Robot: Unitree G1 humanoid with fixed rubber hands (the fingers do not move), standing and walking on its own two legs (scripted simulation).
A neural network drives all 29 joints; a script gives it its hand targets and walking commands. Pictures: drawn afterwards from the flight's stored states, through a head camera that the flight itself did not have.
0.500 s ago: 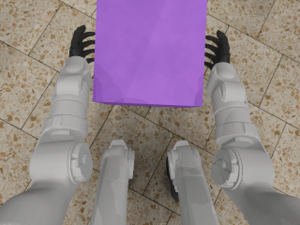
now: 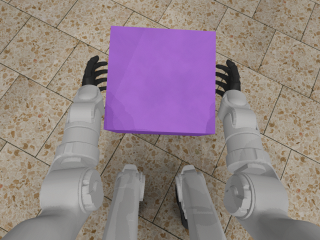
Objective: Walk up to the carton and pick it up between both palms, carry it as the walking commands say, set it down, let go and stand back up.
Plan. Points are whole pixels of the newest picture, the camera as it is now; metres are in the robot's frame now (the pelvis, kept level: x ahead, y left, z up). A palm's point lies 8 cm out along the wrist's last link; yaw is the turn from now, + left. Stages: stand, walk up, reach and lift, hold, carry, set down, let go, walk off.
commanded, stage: reach and lift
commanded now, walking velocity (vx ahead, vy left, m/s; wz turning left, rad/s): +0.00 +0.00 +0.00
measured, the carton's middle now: (160, 88) +0.50 +0.01 -0.14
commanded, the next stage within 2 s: none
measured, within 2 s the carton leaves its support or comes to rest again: neither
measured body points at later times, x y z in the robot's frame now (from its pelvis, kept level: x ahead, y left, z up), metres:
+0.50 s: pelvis +0.02 +0.00 +0.07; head +0.22 +0.02 +0.47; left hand +0.47 +0.19 +0.00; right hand +0.46 -0.16 +0.01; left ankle +0.09 +0.12 -0.50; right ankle +0.09 -0.13 -0.50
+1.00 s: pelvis +0.04 +0.00 +0.14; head +0.20 +0.02 +0.56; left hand +0.44 +0.18 +0.08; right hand +0.44 -0.17 +0.09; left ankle +0.09 +0.12 -0.50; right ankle +0.09 -0.13 -0.50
